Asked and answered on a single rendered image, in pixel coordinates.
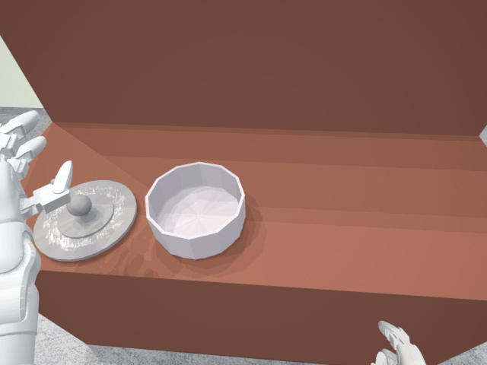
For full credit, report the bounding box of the left robot hand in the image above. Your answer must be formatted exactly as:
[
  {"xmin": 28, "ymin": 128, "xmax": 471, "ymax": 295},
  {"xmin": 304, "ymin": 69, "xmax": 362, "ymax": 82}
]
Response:
[{"xmin": 0, "ymin": 110, "xmax": 72, "ymax": 224}]

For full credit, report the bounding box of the lid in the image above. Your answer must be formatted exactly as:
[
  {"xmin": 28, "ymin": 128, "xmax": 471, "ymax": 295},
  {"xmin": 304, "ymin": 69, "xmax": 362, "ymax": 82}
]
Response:
[{"xmin": 33, "ymin": 180, "xmax": 137, "ymax": 262}]

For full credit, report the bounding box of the pot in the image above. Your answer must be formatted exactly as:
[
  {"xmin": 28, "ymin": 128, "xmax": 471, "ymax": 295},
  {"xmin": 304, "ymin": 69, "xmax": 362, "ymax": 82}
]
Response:
[{"xmin": 145, "ymin": 162, "xmax": 246, "ymax": 260}]

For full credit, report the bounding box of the robot left forearm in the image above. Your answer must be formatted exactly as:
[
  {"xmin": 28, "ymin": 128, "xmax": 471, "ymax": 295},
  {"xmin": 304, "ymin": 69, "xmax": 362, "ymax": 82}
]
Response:
[{"xmin": 0, "ymin": 222, "xmax": 41, "ymax": 365}]

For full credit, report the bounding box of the knob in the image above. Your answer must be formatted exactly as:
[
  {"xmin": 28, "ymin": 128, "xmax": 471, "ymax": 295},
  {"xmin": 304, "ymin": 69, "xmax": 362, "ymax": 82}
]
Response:
[{"xmin": 66, "ymin": 194, "xmax": 92, "ymax": 216}]

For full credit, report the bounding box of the right robot hand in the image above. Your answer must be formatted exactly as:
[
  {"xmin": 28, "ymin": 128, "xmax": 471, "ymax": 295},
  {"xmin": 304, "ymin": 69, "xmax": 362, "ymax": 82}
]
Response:
[{"xmin": 371, "ymin": 321, "xmax": 426, "ymax": 365}]

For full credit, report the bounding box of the table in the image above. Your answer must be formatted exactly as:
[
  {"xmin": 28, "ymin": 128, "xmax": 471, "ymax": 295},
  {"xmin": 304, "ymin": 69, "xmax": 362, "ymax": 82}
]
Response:
[{"xmin": 0, "ymin": 0, "xmax": 487, "ymax": 365}]

